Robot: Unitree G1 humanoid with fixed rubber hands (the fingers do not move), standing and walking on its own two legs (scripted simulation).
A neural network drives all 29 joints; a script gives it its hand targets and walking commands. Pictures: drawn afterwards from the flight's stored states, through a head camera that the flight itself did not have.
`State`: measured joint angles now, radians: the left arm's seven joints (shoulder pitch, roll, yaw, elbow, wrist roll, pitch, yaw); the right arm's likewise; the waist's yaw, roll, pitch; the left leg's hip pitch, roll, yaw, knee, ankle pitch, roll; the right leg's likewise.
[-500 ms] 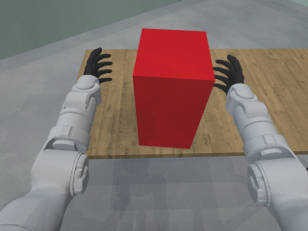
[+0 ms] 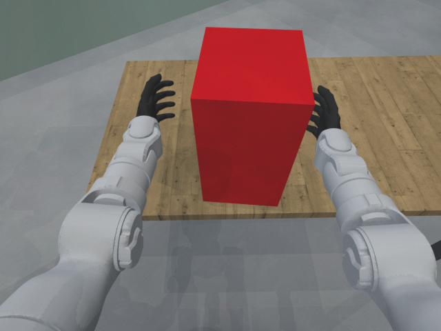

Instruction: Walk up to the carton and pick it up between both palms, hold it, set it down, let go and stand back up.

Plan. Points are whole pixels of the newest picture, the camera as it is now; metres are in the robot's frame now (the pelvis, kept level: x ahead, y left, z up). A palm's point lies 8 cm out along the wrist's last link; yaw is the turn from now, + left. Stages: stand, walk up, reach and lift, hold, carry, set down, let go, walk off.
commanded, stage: reach and lift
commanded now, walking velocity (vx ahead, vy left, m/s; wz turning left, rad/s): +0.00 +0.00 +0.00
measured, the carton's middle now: (245, 127) +0.48 -0.03 +0.08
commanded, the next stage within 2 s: none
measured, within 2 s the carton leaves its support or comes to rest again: neither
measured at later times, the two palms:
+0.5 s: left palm (166, 115) +0.46 +0.12 +0.13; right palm (317, 129) +0.44 -0.15 +0.11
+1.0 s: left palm (166, 128) +0.44 +0.12 +0.11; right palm (309, 145) +0.42 -0.14 +0.10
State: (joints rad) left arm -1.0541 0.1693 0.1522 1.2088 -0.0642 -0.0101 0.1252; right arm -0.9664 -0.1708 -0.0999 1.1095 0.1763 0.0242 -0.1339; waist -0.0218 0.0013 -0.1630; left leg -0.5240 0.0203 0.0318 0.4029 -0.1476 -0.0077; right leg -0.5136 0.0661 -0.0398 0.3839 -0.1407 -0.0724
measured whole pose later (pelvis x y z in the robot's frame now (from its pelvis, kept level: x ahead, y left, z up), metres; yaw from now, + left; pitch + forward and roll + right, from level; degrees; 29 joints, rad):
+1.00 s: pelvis +0.02 +0.02 +0.01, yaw -1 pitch +3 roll +0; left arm -0.86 -0.18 0.57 0.79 0.50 0.10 0.08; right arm -0.79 0.15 -0.67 0.86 -0.46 -0.12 -0.01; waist -0.03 -0.02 0.02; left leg -0.20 0.00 0.06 0.33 -0.18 0.02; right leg -0.20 0.05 -0.02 0.31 -0.17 -0.04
